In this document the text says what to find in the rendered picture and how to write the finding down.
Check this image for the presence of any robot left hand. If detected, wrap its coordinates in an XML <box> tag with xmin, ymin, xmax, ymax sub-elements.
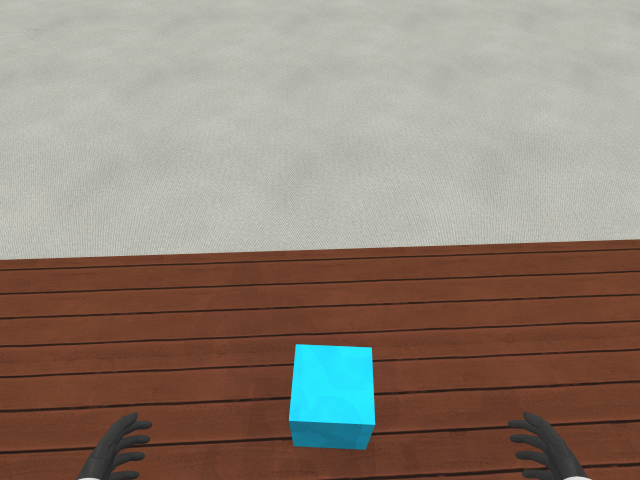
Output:
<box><xmin>76</xmin><ymin>412</ymin><xmax>152</xmax><ymax>480</ymax></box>

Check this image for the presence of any robot right hand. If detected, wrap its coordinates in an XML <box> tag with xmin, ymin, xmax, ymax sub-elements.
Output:
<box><xmin>508</xmin><ymin>412</ymin><xmax>588</xmax><ymax>480</ymax></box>

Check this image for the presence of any carton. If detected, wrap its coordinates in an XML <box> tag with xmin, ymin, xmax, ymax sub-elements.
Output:
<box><xmin>289</xmin><ymin>344</ymin><xmax>375</xmax><ymax>450</ymax></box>

